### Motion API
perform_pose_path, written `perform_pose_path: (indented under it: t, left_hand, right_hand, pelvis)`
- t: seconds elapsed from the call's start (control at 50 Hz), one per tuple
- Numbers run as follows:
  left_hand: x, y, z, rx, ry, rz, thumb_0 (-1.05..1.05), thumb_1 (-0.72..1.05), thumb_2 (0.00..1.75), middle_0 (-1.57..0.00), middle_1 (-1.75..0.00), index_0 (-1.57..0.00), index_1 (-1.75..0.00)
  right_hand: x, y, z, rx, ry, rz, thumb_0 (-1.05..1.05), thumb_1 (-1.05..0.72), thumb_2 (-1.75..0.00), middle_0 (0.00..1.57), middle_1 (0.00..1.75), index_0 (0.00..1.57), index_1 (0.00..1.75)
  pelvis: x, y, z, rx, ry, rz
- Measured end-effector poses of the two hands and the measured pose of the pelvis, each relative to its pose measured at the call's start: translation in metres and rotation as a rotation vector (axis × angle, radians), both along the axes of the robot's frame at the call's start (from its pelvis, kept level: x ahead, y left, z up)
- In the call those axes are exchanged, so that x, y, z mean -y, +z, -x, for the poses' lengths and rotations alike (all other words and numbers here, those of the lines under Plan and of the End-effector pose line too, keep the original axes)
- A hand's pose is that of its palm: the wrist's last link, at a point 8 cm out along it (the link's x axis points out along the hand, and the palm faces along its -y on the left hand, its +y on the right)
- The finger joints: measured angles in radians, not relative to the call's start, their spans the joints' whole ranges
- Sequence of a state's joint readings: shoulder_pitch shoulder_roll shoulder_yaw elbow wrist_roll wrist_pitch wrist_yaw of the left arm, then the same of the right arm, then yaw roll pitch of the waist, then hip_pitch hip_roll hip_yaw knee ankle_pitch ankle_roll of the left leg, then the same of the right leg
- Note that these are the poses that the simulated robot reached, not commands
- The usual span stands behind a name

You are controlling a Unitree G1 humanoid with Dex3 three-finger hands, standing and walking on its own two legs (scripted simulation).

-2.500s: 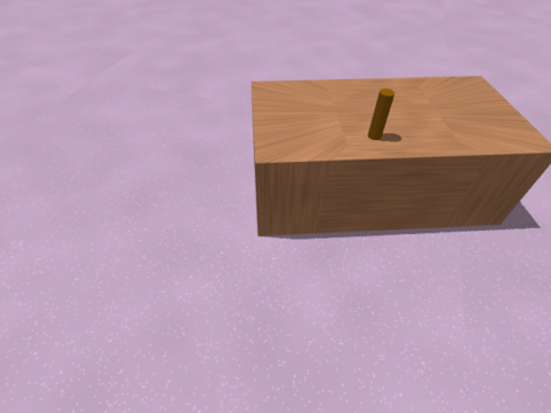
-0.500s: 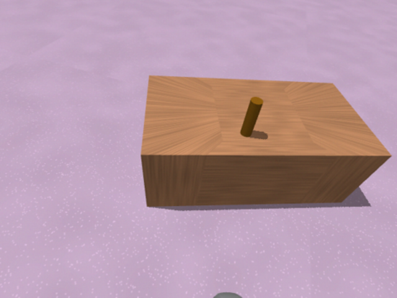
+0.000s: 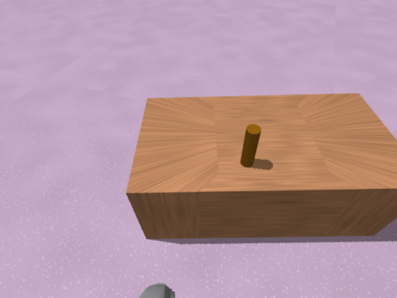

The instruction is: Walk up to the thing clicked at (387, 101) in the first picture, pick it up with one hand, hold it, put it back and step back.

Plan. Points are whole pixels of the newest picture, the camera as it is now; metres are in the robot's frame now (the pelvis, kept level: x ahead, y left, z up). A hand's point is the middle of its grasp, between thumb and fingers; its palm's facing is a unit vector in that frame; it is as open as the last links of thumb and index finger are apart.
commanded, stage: walk up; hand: right
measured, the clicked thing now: (249, 147) +0.70 -0.17 -0.22
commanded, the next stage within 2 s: none
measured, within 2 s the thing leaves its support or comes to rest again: neither
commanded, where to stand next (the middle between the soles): +0.24 +0.01 m, yaw +3 degrees
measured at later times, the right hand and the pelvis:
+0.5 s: hand (327, 264) +0.24 -0.29 -0.13, palm faces -0.09 +0.91 -0.41, open 7.4 cm; pelvis +0.16 -0.02 +0.00, yaw +2 degrees
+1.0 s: hand (329, 276) +0.23 -0.31 -0.18, palm faces -0.17 +0.90 -0.39, open 7.4 cm; pelvis +0.15 -0.03 -0.03, yaw +7 degrees
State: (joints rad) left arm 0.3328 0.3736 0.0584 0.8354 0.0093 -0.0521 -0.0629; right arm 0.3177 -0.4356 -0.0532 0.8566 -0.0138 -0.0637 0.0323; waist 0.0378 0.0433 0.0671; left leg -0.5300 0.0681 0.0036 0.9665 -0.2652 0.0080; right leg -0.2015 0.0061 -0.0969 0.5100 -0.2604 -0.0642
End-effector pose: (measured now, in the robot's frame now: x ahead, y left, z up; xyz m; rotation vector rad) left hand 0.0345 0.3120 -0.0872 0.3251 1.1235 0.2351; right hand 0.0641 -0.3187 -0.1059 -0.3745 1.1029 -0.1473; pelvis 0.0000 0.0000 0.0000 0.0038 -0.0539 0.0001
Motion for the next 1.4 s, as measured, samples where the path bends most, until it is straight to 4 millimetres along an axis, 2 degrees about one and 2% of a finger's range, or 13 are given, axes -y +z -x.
perform_pose_path:
  t: [0.16,0.28,0.38,0.44,0.52,0.58,0.7,0.82,0.92,1.02,1.12,1.24,1.4]
  left_hand:
    - [0.002,-0.024,-0.017,-0.081,0.056,0.038,0.01,0.9,0.9,-0.2,-0.3,-0.2,-0.3]
    - [-0.001,-0.044,-0.058,-0.128,0.06,0.057,0.01,0.9,0.9,-0.2,-0.3,-0.2,-0.3]
    - [0.004,-0.033,-0.115,-0.066,0.023,0.056,0.01,0.9,0.9,-0.2,-0.3,-0.2,-0.3]
    - [0.008,-0.027,-0.147,-0.01,0.017,0.042,0.01,0.9,0.9,-0.2,-0.3,-0.2,-0.3]
    - [0.02,-0.022,-0.175,0.007,0.009,-0.002,0.01,0.9,0.9,-0.2,-0.3,-0.2,-0.3]
    - [0.031,-0.023,-0.187,0.007,0.012,-0.053,0.01,0.9,0.9,-0.2,-0.3,-0.2,-0.3]
    - [0.054,-0.015,-0.187,-0.017,0.014,-0.099,0.01,0.9,0.9,-0.2,-0.3,-0.2,-0.3]
    - [0.046,-0.005,-0.178,0.001,0.042,-0.139,0.01,0.9,0.9,-0.21,-0.3,-0.21,-0.31]
    - [0.02,-0.008,-0.164,0.019,0.077,-0.152,0.01,0.9,0.9,-0.21,-0.3,-0.21,-0.31]
    - [-0.012,-0.028,-0.144,0.001,0.125,-0.127,0.01,0.9,0.9,-0.21,-0.3,-0.21,-0.31]
    - [-0.018,-0.034,-0.132,-0.067,0.141,-0.069,0.01,0.9,0.9,-0.2,-0.3,-0.2,-0.3]
    - [-0.009,-0.041,-0.128,-0.126,0.116,-0.024,0.01,0.9,0.9,-0.2,-0.3,-0.2,-0.3]
    - [0.007,-0.035,-0.146,-0.1,0.069,0.001,0.01,0.9,0.9,-0.2,-0.3,-0.2,-0.3]
  right_hand:
    - [0.001,0.01,-0.072,-0.042,0.056,0.044,0.01,-0.9,-0.89,0.21,0.3,0.2,0.3]
    - [-0.012,0.014,-0.136,0.062,0.076,0.064,0.01,-0.9,-0.89,0.21,0.3,0.2,0.3]
    - [-0.011,0.027,-0.157,0.099,0.044,0.05,0.01,-0.9,-0.89,0.21,0.3,0.2,0.3]
    - [-0.003,0.026,-0.164,0.068,0.043,0.049,0.01,-0.9,-0.89,0.21,0.3,0.2,0.3]
    - [0.015,0.01,-0.178,0.031,0.036,0.033,0.01,-0.9,-0.89,0.21,0.3,0.2,0.3]
    - [0.031,-0.013,-0.192,0.009,0.025,0.003,0.01,-0.9,-0.89,0.21,0.3,0.2,0.3]
    - [0.043,-0.046,-0.21,-0.041,0.007,-0.036,0.01,-0.9,-0.89,0.21,0.3,0.2,0.3]
    - [0.042,-0.052,-0.201,-0.112,0.032,-0.04,0.01,-0.9,-0.89,0.21,0.3,0.2,0.3]
    - [0.039,-0.045,-0.184,-0.162,0.048,0.0,0.01,-0.9,-0.89,0.21,0.3,0.2,0.3]
    - [0.028,-0.031,-0.165,-0.154,0.042,0.056,0.01,-0.9,-0.89,0.21,0.3,0.2,0.3]
    - [0.013,-0.009,-0.15,-0.14,0.012,0.075,0.01,-0.9,-0.89,0.21,0.3,0.2,0.3]
    - [0.002,-0.006,-0.162,-0.116,0.024,0.066,0.01,-0.9,-0.89,0.21,0.3,0.2,0.3]
    - [-0.016,-0.017,-0.194,-0.059,0.026,0.007,0.01,-0.9,-0.89,0.21,0.3,0.2,0.3]
  pelvis:
    - [0.005,-0.006,-0.059,-0.018,0.033,0.02]
    - [-0.003,-0.014,-0.102,-0.006,0.041,0.002]
    - [0.005,-0.003,-0.131,0.012,0.046,0.007]
    - [0.014,-0.002,-0.145,0.017,0.046,0.001]
    - [0.03,-0.007,-0.159,0.014,0.042,-0.01]
    - [0.046,-0.019,-0.168,0.01,0.051,-0.017]
    - [0.058,-0.025,-0.167,0.008,0.055,-0.006]
    - [0.056,-0.023,-0.16,-0.011,0.084,-0.013]
    - [0.044,-0.026,-0.153,-0.017,0.115,-0.006]
    - [0.023,-0.031,-0.144,0.004,0.115,-0.03]
    - [0.01,-0.018,-0.148,-0.01,0.127,0.016]
    - [0.007,-0.014,-0.152,-0.025,0.101,0.01]
    - [0.004,-0.011,-0.158,-0.01,0.081,0.015]
